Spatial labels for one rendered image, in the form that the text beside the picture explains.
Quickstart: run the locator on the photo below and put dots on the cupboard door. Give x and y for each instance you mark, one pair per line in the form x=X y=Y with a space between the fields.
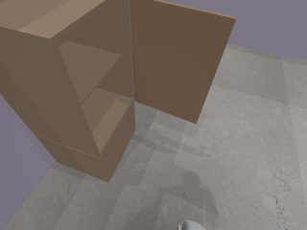
x=176 y=51

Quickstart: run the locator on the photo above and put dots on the robot right thigh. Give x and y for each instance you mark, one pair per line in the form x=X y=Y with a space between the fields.
x=189 y=225

